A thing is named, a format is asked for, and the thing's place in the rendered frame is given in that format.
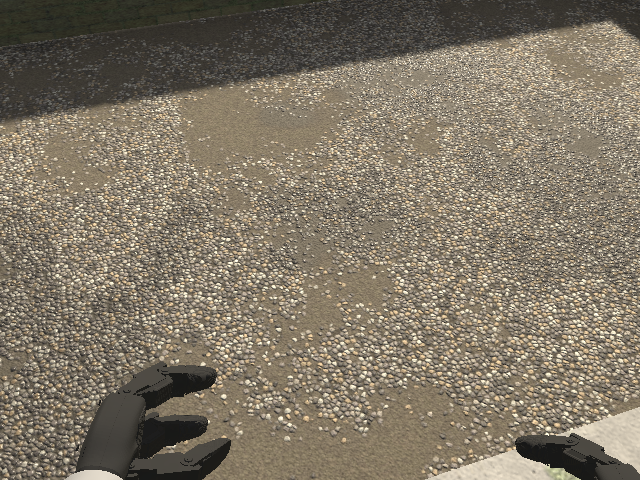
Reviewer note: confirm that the left robot hand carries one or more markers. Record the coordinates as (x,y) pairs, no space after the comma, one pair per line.
(121,438)

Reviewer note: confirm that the right robot hand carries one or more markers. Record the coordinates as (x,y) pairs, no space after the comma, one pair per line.
(580,457)

